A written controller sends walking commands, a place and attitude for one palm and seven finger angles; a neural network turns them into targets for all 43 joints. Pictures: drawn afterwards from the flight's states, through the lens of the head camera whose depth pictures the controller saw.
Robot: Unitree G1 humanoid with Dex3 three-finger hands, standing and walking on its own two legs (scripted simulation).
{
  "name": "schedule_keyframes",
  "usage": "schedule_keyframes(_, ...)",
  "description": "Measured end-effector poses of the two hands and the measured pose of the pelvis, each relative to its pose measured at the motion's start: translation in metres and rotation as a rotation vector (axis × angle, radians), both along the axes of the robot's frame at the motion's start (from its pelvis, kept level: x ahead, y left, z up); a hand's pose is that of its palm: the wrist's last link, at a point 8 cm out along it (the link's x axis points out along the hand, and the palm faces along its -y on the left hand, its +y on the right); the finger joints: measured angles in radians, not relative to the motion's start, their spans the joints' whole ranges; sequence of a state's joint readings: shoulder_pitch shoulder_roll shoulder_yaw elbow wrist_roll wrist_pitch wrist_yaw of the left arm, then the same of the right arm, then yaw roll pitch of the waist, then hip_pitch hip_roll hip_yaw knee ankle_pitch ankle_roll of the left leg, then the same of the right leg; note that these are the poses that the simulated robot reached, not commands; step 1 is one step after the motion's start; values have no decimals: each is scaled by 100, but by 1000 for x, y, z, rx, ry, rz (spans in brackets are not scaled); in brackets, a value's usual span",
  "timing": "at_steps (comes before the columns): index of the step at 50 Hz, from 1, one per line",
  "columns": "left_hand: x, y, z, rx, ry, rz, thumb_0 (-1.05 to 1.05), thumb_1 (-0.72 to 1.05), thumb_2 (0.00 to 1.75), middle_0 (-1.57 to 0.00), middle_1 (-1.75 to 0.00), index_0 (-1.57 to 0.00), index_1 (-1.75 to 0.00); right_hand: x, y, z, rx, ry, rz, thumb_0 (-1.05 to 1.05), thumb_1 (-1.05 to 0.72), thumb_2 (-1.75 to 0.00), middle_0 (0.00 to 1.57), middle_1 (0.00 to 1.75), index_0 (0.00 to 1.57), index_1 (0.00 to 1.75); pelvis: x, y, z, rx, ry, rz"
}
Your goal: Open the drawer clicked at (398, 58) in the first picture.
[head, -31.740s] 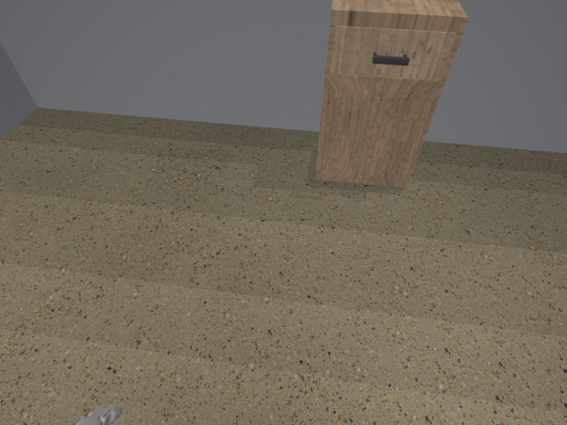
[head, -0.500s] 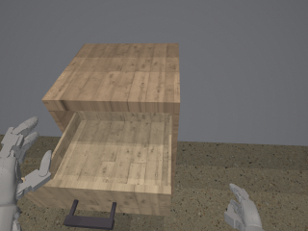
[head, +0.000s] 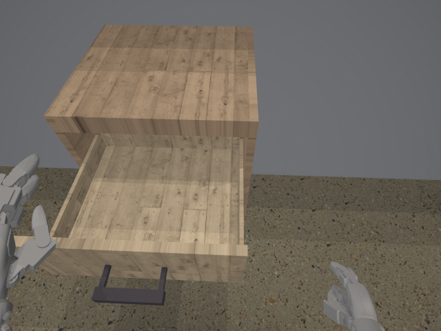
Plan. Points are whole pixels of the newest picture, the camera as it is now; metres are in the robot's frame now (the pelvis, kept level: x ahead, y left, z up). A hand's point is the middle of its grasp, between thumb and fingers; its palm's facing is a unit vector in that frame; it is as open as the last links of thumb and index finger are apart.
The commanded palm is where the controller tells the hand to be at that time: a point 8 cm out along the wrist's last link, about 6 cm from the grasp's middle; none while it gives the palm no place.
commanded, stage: step back with the hand held close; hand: left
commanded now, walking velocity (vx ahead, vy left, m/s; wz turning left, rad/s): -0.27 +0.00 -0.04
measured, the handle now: (132, 283) +0.21 +0.20 -0.09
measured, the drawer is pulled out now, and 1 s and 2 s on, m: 0.28 0.28 0.28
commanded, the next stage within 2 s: stop stepping back and stand still in 1.10 s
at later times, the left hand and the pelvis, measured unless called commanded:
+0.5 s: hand (22, 299) +0.14 +0.23 +0.15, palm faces +0.34 -0.84 -0.42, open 7.4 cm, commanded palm +0.07 +0.29 +0.17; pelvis -0.05 +0.00 -0.01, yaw +1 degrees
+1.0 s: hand out of the picture +0.07 +0.17 +0.16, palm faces +0.20 -0.82 -0.54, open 7.4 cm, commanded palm -0.01 +0.23 +0.17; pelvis -0.14 -0.05 +0.00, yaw +0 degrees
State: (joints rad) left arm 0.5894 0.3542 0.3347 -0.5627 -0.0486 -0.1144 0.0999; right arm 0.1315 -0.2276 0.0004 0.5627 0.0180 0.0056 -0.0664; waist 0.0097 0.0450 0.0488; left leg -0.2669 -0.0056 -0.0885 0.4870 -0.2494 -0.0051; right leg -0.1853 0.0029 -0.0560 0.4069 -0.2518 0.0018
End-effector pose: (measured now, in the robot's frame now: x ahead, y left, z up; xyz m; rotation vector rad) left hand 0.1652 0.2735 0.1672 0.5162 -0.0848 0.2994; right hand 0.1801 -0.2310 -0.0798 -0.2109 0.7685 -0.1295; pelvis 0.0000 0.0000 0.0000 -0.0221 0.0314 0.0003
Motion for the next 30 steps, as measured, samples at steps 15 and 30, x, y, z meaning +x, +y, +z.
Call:
schedule_keyframes(15,-39,18,6,59,-51,-30,1,89,90,-21,-30,-21,-30,-30,18,6,-14,-30,-16,1,-91,-90,20,30,20,30,-33,12,-8,17,13,-9)
schedule_keyframes(30,-74,18,-3,-2,-131,-4,1,89,90,-21,-30,-21,-30,-74,4,-2,-86,33,-17,1,-91,-90,20,30,20,30,-62,9,-15,-4,32,50)
